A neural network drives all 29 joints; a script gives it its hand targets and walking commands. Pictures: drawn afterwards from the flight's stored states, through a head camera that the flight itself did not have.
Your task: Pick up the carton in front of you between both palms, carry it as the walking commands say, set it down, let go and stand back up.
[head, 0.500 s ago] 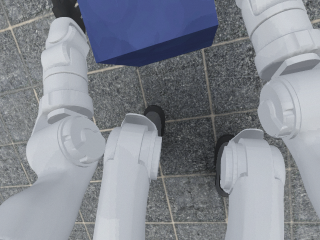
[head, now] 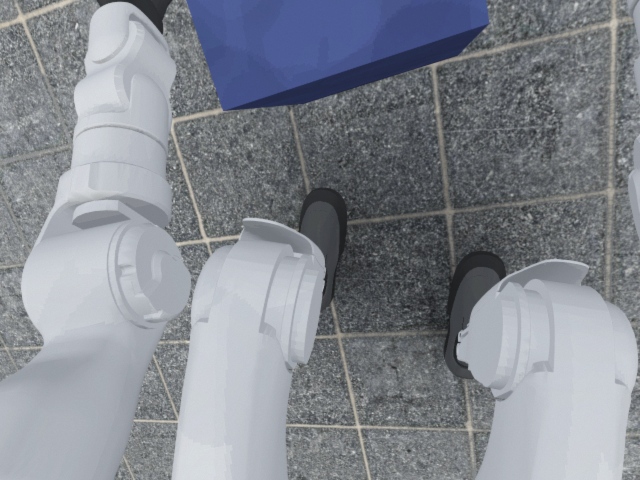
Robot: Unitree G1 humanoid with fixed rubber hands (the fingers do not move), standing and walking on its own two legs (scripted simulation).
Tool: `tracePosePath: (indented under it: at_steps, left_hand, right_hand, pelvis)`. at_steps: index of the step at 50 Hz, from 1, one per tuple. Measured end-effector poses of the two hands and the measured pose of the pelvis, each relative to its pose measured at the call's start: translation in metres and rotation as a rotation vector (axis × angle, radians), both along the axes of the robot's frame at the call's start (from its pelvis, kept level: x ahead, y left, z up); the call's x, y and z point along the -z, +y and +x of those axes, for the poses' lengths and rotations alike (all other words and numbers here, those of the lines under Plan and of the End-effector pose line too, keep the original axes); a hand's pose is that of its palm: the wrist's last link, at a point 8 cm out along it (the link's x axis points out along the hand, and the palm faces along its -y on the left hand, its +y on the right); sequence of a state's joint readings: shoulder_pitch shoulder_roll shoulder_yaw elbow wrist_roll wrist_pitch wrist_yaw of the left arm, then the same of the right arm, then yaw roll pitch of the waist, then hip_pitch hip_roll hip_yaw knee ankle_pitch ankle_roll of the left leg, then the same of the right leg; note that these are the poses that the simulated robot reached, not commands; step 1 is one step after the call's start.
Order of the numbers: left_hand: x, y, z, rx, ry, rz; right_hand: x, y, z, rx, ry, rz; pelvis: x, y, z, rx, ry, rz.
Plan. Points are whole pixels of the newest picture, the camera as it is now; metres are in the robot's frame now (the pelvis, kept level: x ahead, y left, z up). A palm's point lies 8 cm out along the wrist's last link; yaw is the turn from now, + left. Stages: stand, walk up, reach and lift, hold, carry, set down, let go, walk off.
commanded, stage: set down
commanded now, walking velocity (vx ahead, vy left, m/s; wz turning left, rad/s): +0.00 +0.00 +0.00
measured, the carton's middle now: out of the picture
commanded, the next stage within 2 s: let go in 0.96 s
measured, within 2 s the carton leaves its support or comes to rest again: neither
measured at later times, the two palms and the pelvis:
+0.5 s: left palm out of the picture +0.50 +0.26 -0.02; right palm out of the picture +0.64 -0.09 -0.01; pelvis +0.01 +0.00 +0.09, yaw +0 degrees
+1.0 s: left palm out of the picture +0.49 +0.26 +0.13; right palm out of the picture +0.64 -0.10 +0.14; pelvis +0.04 +0.00 +0.23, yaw -2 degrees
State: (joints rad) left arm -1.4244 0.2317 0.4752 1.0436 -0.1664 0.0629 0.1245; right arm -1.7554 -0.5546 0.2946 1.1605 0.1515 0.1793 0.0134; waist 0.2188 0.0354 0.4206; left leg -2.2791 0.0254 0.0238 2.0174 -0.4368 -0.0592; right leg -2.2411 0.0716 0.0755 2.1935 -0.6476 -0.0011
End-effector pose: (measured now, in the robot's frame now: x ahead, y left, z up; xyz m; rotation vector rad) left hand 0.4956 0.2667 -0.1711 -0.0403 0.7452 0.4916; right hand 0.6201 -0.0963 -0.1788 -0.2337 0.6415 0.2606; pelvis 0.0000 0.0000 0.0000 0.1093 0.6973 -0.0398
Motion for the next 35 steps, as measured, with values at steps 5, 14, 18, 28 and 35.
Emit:
tracePosePath:
  at_steps: [5, 14, 18, 28, 35]
  left_hand:
    - [-0.026, -0.008, 0.007, -0.008, -0.076, -0.027]
    - [-0.088, -0.004, -0.006, -0.044, -0.095, -0.034]
    - [-0.114, -0.002, -0.005, -0.041, -0.100, -0.031]
    - [-0.170, -0.008, 0.000, -0.033, -0.103, -0.012]
    - [-0.215, -0.005, -0.002, -0.037, -0.104, 0.000]
  right_hand:
    - [-0.039, 0.011, 0.012, -0.010, -0.041, -0.016]
    - [-0.106, 0.015, 0.015, 0.018, 0.010, -0.038]
    - [-0.131, 0.013, 0.017, 0.027, 0.018, -0.031]
    - [-0.184, 0.002, 0.021, 0.017, 0.004, -0.023]
    - [-0.224, 0.002, 0.022, 0.000, 0.005, -0.020]
  pelvis:
    - [-0.008, 0.003, -0.002, -0.018, -0.007, -0.016]
    - [-0.047, 0.004, -0.001, -0.040, 0.018, -0.044]
    - [-0.065, 0.004, 0.001, -0.047, 0.040, -0.051]
    - [-0.108, 0.005, 0.011, -0.045, 0.103, -0.053]
    - [-0.146, 0.003, 0.020, -0.040, 0.137, -0.048]
